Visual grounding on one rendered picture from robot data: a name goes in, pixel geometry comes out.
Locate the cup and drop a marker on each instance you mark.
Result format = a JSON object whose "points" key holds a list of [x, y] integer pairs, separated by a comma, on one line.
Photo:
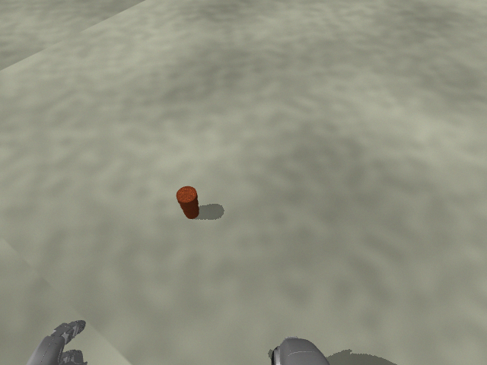
{"points": [[187, 197]]}

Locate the left robot hand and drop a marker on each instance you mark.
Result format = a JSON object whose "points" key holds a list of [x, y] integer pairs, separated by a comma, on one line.
{"points": [[50, 350]]}

